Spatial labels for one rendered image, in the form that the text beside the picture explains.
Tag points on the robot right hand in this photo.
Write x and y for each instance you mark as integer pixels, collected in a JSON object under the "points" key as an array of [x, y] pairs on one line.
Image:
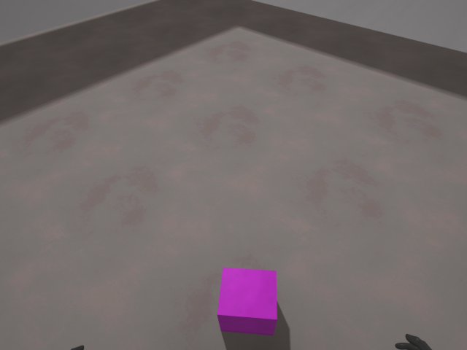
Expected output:
{"points": [[415, 344]]}

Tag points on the carton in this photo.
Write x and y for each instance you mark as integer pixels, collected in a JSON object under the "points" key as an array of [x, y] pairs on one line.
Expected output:
{"points": [[248, 301]]}

